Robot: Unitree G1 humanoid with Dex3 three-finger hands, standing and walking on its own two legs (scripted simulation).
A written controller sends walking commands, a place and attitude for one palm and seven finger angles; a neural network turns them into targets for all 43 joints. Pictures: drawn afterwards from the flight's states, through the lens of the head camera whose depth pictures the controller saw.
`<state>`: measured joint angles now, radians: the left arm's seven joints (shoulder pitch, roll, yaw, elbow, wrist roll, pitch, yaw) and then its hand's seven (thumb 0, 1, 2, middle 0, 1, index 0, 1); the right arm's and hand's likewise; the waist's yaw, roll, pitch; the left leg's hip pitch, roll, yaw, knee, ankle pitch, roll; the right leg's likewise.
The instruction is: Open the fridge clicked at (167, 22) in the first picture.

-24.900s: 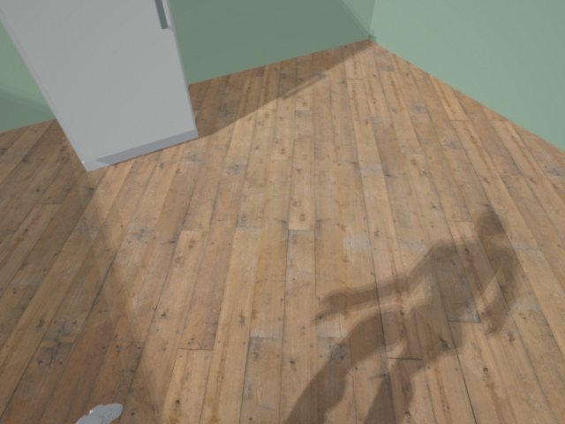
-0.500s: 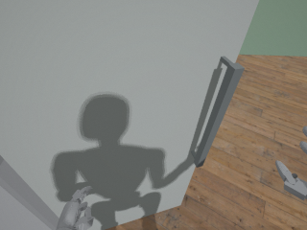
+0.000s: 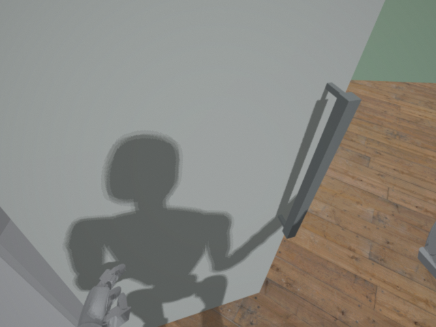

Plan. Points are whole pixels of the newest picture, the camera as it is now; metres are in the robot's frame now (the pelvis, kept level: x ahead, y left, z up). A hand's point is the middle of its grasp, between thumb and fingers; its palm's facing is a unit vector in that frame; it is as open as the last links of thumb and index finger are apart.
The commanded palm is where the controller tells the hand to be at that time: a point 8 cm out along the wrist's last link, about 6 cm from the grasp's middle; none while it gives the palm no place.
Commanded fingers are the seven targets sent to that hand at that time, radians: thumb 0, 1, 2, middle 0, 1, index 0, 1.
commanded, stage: step back with the hand held close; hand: right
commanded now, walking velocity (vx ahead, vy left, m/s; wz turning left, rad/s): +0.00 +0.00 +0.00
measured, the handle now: (306, 175) +0.40 -0.19 +0.09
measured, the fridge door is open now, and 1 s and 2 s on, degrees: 74 74 74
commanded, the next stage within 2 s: stop stepping back and stand still in 1.34 s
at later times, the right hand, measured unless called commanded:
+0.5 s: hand out of the picture +0.17 -0.30 +0.16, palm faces +0.39 +0.79 -0.47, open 7.4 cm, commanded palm +0.11 -0.33 +0.18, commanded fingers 0.00 -0.90 -0.90 0.20 0.30 0.20 0.30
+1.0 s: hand out of the picture +0.10 -0.32 +0.17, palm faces +0.48 +0.76 -0.44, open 7.4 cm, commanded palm +0.03 -0.34 +0.18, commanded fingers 0.00 -0.90 -0.90 0.20 0.30 0.20 0.30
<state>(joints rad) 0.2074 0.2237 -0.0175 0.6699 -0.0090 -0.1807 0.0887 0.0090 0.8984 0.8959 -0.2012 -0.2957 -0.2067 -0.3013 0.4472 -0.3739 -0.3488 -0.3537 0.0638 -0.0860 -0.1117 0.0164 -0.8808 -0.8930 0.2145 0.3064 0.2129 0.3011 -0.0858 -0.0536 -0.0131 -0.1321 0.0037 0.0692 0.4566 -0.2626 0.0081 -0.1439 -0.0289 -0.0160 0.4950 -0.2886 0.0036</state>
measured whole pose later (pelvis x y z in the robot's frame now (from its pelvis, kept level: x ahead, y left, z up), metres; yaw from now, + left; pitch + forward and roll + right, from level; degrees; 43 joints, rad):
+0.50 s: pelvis -0.04 -0.04 -0.01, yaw +2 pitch -1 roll +0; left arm 0.21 0.20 -0.01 0.55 -0.01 -0.08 0.08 0.01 0.90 0.90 -0.20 -0.30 -0.21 -0.30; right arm 0.54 -0.44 -0.43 -0.52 0.03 -0.19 -0.14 0.02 -0.89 -0.90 0.22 0.30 0.22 0.30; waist -0.02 0.05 0.05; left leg -0.30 0.05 0.02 0.56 -0.25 -0.02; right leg -0.30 0.01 -0.07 0.57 -0.26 -0.05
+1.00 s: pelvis -0.11 -0.04 -0.02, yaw +0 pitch -1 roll +4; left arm 0.25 0.20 0.00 0.60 -0.01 -0.16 0.07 0.01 0.90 0.90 -0.20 -0.30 -0.21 -0.30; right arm 0.48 -0.44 -0.50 -0.52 0.02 -0.28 -0.16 0.02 -0.88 -0.90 0.22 0.30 0.21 0.30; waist -0.02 0.01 0.04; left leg -0.29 -0.02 0.02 0.72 -0.40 -0.02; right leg -0.46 -0.03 -0.02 0.65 -0.19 -0.06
